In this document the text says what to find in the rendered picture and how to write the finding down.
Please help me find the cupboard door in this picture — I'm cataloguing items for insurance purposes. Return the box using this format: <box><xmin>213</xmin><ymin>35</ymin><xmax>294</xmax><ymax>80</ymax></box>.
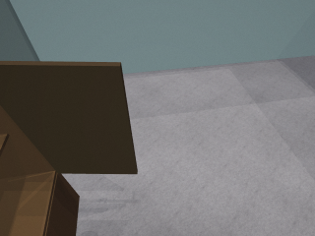
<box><xmin>0</xmin><ymin>61</ymin><xmax>138</xmax><ymax>175</ymax></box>

